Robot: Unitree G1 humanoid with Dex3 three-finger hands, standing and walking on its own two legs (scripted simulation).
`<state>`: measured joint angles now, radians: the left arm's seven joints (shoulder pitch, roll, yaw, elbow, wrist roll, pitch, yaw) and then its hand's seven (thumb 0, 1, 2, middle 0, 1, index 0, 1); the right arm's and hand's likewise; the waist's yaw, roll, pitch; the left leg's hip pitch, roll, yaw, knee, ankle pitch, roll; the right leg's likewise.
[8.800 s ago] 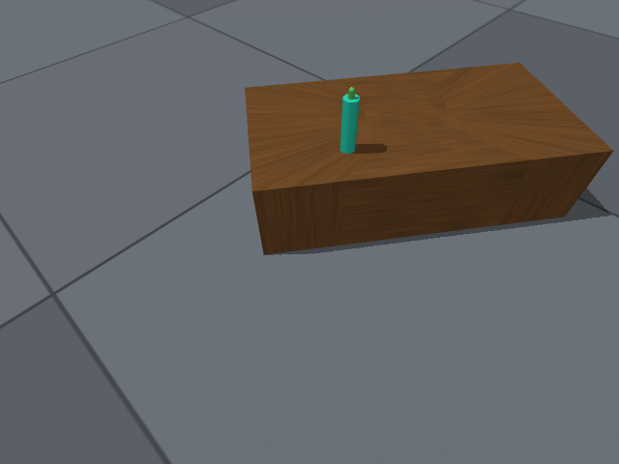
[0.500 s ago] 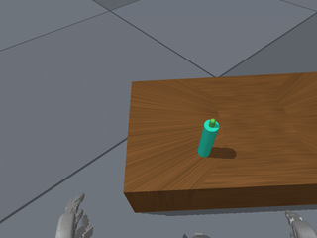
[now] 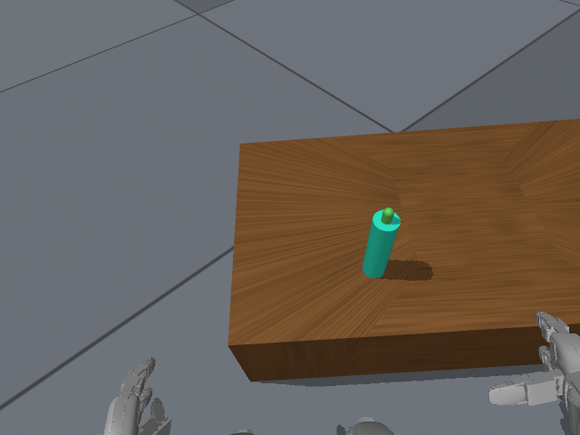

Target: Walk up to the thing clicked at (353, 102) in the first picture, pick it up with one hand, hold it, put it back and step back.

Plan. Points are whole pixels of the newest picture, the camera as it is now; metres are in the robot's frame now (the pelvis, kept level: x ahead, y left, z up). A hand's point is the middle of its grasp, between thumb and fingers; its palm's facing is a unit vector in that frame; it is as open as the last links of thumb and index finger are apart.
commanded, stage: go down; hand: right
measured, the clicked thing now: (380, 242) +0.55 -0.17 -0.23
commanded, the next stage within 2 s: approach in 1.00 s
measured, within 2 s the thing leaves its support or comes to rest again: neither
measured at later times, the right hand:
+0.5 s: hand (534, 260) +0.36 -0.34 -0.01, palm faces +0.14 +0.98 -0.12, open 17.5 cm
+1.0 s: hand (538, 223) +0.42 -0.36 +0.01, palm faces +0.14 +0.99 -0.07, open 17.6 cm
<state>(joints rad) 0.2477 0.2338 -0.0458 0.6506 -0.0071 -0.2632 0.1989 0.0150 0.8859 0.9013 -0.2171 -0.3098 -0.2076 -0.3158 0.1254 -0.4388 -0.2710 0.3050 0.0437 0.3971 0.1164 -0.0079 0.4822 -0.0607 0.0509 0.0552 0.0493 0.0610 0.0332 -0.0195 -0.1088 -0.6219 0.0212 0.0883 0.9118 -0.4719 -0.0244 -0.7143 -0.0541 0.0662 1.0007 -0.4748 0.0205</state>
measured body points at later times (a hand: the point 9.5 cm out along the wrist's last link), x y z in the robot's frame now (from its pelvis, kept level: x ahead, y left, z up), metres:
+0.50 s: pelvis -0.02 +0.00 -0.02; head +0.09 -0.03 +0.42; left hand +0.03 +0.29 -0.11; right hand +0.35 -0.39 +0.00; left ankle -0.01 +0.14 -0.68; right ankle +0.01 -0.13 -0.68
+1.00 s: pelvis -0.02 -0.01 -0.03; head +0.12 -0.05 +0.40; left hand +0.02 +0.27 -0.12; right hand +0.41 -0.41 +0.01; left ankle -0.01 +0.14 -0.68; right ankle +0.01 -0.13 -0.68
